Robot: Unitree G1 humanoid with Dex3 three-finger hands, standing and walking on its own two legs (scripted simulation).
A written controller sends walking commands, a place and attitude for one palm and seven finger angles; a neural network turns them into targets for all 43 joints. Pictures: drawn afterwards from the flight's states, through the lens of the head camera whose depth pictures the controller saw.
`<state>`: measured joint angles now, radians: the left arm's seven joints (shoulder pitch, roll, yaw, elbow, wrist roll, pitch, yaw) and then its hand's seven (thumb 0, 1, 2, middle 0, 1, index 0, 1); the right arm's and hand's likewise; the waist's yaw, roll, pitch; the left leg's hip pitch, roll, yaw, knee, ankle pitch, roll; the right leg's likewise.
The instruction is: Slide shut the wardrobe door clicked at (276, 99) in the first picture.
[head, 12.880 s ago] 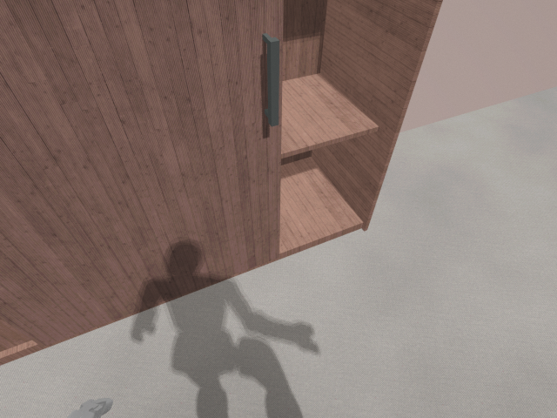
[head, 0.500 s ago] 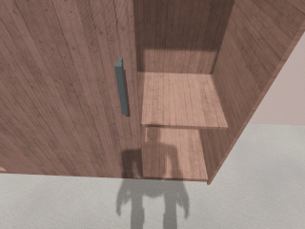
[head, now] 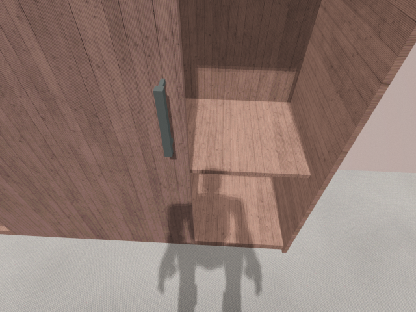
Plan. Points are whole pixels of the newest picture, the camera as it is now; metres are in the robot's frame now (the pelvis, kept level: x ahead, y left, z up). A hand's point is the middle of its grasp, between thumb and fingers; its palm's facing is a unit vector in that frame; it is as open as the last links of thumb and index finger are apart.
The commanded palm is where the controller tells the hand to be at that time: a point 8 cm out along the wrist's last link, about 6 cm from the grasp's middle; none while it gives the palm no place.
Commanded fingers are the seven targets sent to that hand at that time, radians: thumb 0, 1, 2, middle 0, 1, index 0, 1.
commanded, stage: look again from close up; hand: left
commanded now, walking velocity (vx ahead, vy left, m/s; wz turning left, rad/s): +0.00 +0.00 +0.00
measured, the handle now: (165, 120) +0.52 +0.14 +0.08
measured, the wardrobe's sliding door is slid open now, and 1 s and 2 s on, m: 0.44 0.44 0.44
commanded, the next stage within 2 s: shuffle to correct the standing spot in 0.42 s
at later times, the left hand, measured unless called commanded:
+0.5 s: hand out of the picture +0.01 +0.18 -0.17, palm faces +0.03 -0.97 -0.24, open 7.3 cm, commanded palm none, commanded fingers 0.00 0.90 0.90 -0.20 -0.30 -0.20 -0.30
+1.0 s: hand out of the picture +0.00 +0.18 -0.19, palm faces +0.08 -0.99 -0.14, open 7.3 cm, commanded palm none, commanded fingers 0.00 0.90 0.90 -0.20 -0.30 -0.20 -0.30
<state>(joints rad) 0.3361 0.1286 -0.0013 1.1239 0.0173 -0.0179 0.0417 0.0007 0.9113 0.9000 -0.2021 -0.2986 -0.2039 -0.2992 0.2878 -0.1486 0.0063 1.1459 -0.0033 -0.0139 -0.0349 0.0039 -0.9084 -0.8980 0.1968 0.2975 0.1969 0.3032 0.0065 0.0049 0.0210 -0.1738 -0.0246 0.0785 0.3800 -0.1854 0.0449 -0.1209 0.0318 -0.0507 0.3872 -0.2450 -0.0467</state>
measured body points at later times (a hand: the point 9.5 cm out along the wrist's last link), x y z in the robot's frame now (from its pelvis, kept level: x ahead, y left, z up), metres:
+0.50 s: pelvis +0.01 -0.01 +0.00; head +0.01 -0.02 +0.45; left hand +0.01 +0.23 -0.15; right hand +0.02 -0.25 -0.16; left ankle +0.01 +0.09 -0.74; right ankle -0.02 -0.09 -0.74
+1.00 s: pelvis +0.08 +0.03 -0.01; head +0.10 +0.05 +0.44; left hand +0.00 +0.23 -0.18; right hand +0.09 -0.19 -0.16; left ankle +0.08 +0.12 -0.74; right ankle -0.01 -0.09 -0.73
